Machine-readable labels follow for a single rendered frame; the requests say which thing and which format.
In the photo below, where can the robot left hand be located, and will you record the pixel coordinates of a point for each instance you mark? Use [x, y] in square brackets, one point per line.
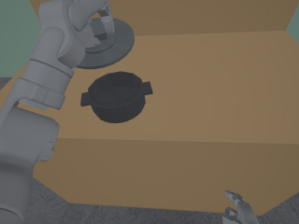
[103, 8]

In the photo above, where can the robot left upper arm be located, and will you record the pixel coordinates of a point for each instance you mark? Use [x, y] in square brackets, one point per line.
[25, 138]

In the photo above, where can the left robot forearm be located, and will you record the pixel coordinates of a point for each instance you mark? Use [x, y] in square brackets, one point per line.
[59, 50]

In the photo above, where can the robot right hand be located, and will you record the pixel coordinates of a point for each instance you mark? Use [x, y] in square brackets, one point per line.
[244, 213]

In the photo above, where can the pot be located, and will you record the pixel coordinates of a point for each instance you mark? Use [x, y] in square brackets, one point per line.
[117, 97]

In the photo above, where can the table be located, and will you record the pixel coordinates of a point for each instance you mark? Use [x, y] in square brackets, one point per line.
[223, 113]

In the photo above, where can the lid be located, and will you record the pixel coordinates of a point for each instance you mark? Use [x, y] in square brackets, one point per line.
[110, 50]

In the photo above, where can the knob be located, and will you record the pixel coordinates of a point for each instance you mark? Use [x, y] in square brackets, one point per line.
[99, 30]

